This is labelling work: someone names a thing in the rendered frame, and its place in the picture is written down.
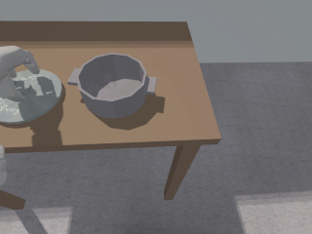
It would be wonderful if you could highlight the pot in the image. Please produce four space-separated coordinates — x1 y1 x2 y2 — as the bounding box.
67 53 157 119

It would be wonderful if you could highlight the left robot hand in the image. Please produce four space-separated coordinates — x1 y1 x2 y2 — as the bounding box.
0 46 40 102

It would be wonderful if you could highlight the lid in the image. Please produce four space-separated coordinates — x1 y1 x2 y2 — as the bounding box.
0 69 63 124

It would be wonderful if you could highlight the knob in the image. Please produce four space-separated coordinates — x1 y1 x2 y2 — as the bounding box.
15 80 32 97

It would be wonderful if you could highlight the table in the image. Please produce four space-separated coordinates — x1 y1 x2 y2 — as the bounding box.
0 20 221 210

